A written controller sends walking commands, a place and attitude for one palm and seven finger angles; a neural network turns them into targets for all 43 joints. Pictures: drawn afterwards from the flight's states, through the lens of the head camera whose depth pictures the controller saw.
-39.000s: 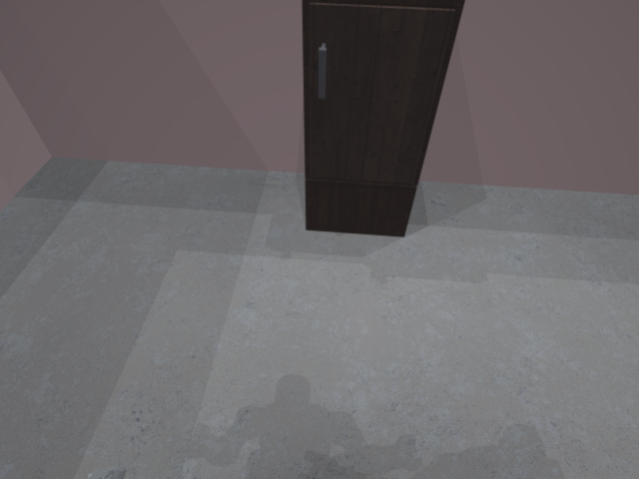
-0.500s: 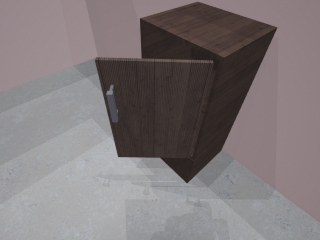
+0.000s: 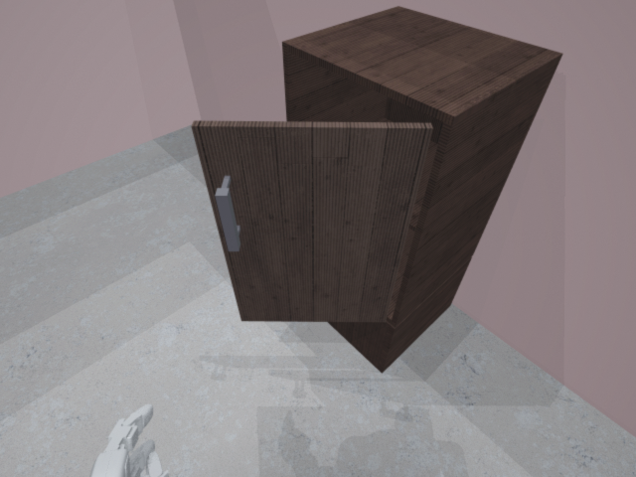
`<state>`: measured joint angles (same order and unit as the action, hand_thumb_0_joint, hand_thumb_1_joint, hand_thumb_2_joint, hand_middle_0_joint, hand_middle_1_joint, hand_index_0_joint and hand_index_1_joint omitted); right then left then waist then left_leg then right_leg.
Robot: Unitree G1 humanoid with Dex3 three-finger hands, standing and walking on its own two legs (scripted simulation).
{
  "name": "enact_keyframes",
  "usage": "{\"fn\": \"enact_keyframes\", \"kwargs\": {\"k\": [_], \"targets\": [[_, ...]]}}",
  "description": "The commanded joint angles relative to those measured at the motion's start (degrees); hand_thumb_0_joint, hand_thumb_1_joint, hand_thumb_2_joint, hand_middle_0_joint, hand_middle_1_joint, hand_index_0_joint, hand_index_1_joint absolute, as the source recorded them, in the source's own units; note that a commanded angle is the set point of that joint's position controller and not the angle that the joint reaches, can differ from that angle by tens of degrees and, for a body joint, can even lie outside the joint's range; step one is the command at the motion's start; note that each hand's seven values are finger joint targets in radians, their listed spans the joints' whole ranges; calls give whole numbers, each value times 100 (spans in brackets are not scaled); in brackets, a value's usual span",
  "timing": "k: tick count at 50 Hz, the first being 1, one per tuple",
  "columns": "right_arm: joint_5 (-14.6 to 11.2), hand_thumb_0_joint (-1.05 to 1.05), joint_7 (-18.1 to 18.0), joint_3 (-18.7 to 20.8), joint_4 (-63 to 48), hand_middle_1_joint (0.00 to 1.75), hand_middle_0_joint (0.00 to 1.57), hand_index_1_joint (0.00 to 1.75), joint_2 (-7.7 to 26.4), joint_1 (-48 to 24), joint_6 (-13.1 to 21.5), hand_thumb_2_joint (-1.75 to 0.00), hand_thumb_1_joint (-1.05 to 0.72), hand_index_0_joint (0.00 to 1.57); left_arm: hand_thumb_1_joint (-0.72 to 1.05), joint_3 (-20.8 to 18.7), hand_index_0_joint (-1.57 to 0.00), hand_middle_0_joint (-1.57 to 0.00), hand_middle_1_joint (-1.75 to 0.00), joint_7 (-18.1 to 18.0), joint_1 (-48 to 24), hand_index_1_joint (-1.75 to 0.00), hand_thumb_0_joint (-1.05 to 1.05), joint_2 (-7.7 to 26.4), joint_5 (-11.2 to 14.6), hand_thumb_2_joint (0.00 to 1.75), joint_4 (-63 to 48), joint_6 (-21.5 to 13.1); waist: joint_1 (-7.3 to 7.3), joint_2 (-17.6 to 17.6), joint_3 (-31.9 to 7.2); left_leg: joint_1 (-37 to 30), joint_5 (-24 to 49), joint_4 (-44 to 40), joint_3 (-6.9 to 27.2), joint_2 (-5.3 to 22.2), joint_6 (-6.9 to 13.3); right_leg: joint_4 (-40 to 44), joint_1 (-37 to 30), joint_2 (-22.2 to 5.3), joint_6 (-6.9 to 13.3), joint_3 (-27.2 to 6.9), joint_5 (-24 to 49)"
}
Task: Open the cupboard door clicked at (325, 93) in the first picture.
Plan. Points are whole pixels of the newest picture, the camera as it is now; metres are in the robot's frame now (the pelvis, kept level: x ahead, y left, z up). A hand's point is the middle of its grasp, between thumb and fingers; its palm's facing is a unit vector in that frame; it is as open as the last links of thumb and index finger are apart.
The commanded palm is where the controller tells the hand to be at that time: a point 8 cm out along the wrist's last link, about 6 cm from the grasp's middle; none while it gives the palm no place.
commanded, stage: raise the hand with hooked fingers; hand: left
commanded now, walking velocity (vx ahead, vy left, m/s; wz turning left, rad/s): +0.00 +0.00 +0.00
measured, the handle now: (230, 214) +0.58 +0.18 -0.02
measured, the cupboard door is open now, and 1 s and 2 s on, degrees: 47 47 47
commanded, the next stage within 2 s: move the hooked fingers beside the handle in 1.94 s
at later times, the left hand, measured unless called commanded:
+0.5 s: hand (184, 434) +0.19 +0.18 -0.04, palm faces +0.03 -1.00 -0.08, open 10.0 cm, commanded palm +0.17 +0.24 -0.04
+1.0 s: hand (159, 390) +0.24 +0.22 -0.02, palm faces +0.03 -1.00 -0.06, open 12.9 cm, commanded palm +0.22 +0.27 -0.02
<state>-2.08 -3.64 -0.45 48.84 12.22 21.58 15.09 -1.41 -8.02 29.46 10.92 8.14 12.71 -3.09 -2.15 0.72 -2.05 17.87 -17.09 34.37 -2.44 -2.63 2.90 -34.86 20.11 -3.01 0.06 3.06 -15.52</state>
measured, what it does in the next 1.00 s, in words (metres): lowers itself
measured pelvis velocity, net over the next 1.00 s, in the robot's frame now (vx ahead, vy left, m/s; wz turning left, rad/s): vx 0.01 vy -0.02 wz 0.01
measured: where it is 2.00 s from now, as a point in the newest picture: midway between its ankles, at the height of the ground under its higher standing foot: outside the picture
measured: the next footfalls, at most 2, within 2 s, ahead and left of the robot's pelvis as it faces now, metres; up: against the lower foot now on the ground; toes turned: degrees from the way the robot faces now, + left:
none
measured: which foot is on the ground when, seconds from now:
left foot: down 0.00-1.00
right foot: down 0.00-1.00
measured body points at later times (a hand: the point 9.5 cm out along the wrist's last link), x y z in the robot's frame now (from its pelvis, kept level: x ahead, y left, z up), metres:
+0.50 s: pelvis +0.01 -0.04 -0.10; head +0.09 -0.02 +0.34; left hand +0.19 +0.23 -0.03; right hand +0.25 -0.23 -0.17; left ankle +0.01 +0.08 -0.73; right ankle +0.04 -0.13 -0.73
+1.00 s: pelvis +0.01 -0.02 -0.07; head +0.08 -0.01 +0.37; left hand +0.23 +0.27 -0.02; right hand +0.18 -0.28 -0.14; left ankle +0.01 +0.08 -0.73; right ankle +0.04 -0.13 -0.73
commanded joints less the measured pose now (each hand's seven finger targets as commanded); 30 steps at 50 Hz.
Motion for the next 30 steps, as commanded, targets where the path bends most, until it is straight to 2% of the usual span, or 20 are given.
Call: {"fn": "enact_keyframes", "kwargs": {"k": [1, 2, 3, 4, 5, 6, 8, 10, 11, 14, 15, 18, 19, 20, 22, 24, 25, 27, 28, 30], "targets": [[129, 0, 167, 440, -1679, 30, 20, 30, 874, -1100, 691, -90, -90, 20, 69, 90, -22, -22, -43, 681, 288, -43, 0, -522, 197, 81, -484, -1706, 187, -1449, 204, 1667, -1087, 339, 502, 198, -357, -404, 1583, 308, 111, 340, -1674], [155, 0, 258, 513, -1871, 30, 20, 30, 858, -1201, 684, -90, -90, 20, 67, -136, -22, -22, -45, 1018, 652, -45, 0, -456, 325, 80, -391, -2203, 374, -1577, -11, 2044, -991, 751, 368, 162, -384, -708, 1794, 307, 134, 265, -1853], [193, 0, 353, 554, -2064, 30, 20, 30, 865, -1312, 637, -90, -90, 20, 64, -293, -22, -22, -47, 1387, 886, -47, 0, -358, 454, 79, -467, -2685, 484, -1419, -194, 2347, -887, 1093, 267, 103, -406, -957, 1865, 291, 178, 176, -1848], [207, 0, 439, 607, -2217, 30, 20, 30, 891, -1406, 580, -90, -90, 20, 62, -553, -22, -22, -48, 1750, 894, -48, 0, -141, 526, 78, -497, -3144, 508, -1127, -327, 2575, -746, 1420, 229, 64, -432, -1253, 1942, 295, 227, 117, -1668], [225, 0, 546, 674, -2350, 30, 20, 30, 955, -1437, 483, -90, -90, 20, 60, -949, -22, -22, -50, 2129, 980, -50, 0, 276, 531, 77, -312, -3492, 563, -478, -340, 2670, -615, 1697, 201, 19, -479, -1501, 1968, 264, 319, -15, -1474], [180, 0, 563, 703, -2570, 30, 20, 30, 931, -1548, 418, -90, -90, 20, 57, -1186, -22, -22, -51, 2312, 1115, -51, 0, 482, 521, 76, -428, -3614, 666, -403, -671, 2851, -517, 1864, 156, 10, -415, -1785, 1986, 266, 321, -26, -1204], [111, 0, 507, 696, -2909, 30, 20, 30, 893, -1677, 235, -90, -90, 20, 53, -1261, -23, -23, -54, 2475, 1093, -54, 0, 507, 615, 74, -943, -3384, 766, -313, -1187, 3046, -223, 2010, 111, 15, -336, -2183, 1907, 314, 288, -80, -589], [100, 0, 428, 662, -3106, 30, 20, 30, 859, -1591, 55, -90, -90, 20, 48, -1395, -23, -23, -57, 2460, 575, -57, 0, 696, 816, 72, -1923, -3101, 724, 284, -1576, 2952, 63, 2165, 181, 34, -323, -2399, 1865, 355, 282, -155, -200], [104, 0, 388, 663, -3163, 30, 20, 30, 828, -1565, 1, -90, -90, 20, 46, -1468, -23, -23, -58, 2392, 367, -58, 0, 762, 855, 71, -2420, -3036, 667, 421, -1862, 2878, 208, 2318, 205, 66, -264, -2364, 1861, 341, 254, -261, -29], [125, 0, 279, 621, -3010, 30, 20, 30, 725, -1228, -59, -90, -90, 20, 39, -1349, -24, -24, -63, 2213, -190, -63, 0, 738, 837, 68, -3445, -3170, 314, 686, -2017, 2595, 701, 2630, 348, 192, -202, -2397, 2105, 391, 205, -252, 465], [164, 0, 246, 575, -2945, 30, 20, 30, 787, -1121, -55, -90, -90, 20, 36, -1179, -24, -24, -64, 2277, -557, -64, 0, 759, 839, 67, -3725, -3253, 106, 461, -2017, 2571, 778, 2784, 447, 244, -168, -2507, 2306, 448, 192, -212, 564], [157, 0, 191, 519, -2678, 30, 20, 30, 843, -1101, 39, -90, -90, 20, 29, -973, -24, -24, -69, 2584, -689, -69, 0, 690, 815, 64, -3386, -3308, -94, 577, -1833, 2749, 501, 2985, 515, 289, -140, -2455, 2696, 452, 181, -180, 223], [133, 0, 167, 515, -2635, 30, 20, 30, 875, -1110, 72, -90, -90, 20, 27, -991, -25, -25, -70, 2710, -722, -70, 0, 724, 838, 63, -3148, -3220, -155, 384, -1777, 2875, 313, 3018, 521, 290, -129, -2392, 2735, 449, 156, -186, 52], [103, 0, 134, 487, -2566, 30, 20, 30, 894, -1142, 70, -90, -90, 20, 25, -1036, -25, -25, -72, 2899, -719, -72, 0, 762, 914, 62, -2760, -3042, -133, 405, -1647, 3013, 274, 3096, 525, 269, -132, -2386, 2716, 470, 187, -239, 12], [26, 0, 99, 493, -2608, 30, 20, 30, 913, -1175, 59, -90, -90, 20, 20, -1388, -25, -25, -75, 3087, -476, -75, 0, 975, 1001, 60, -2538, -2659, 22, 143, -2062, 3116, 192, 3012, 494, 246, -129, -2279, 2342, 417, 135, -282, -115], [-39, 0, 56, 491, -2669, 30, 20, 30, 874, -1265, 13, -90, -90, 20, 15, -1751, -25, -25, -78, 3166, -389, -78, 0, 1182, 1162, 58, -2401, -2251, 169, -8, -2290, 3236, 217, 2933, 439, 216, -127, -2089, 1867, 337, 66, -437, -129], [-29, 0, 31, 482, -2669, 30, 20, 30, 859, -1312, -25, -90, -90, 20, 13, -2038, -25, -25, -80, 3187, -303, -80, 0, 1359, 1254, 57, -2157, -2059, 310, -114, -2317, 3295, 362, 2897, 467, 218, -148, -2126, 1619, 351, 95, -446, 38], [-39, 0, 30, 474, -2733, 30, 20, 30, 775, -1320, -55, -90, -90, 20, 8, -2201, -26, -26, -82, 3105, -277, -82, 0, 1341, 1356, 55, -2439, -1957, 403, -43, -2582, 3161, 575, 2759, 451, 212, -166, -2111, 1301, 270, 48, -439, 446], [-37, 0, 32, 470, -2731, 30, 20, 30, 728, -1319, -40, -90, -90, 20, 6, -2192, -26, -26, -84, 3020, -266, -84, 0, 1276, 1383, 54, -2525, -1971, 415, -18, -2599, 3097, 606, 2699, 457, 211, -172, -2100, 1267, 253, 24, -426, 537], [-11, 0, 27, 470, -2668, 30, 20, 30, 691, -1321, -33, -90, -90, 20, 1, -2315, -26, -26, -87, 2875, -229, -87, 0, 1319, 1396, 52, -2332, -2036, 431, -281, -2416, 3185, 661, 2658, 490, 229, -191, -2099, 1204, 259, 32, -400, 693]]}}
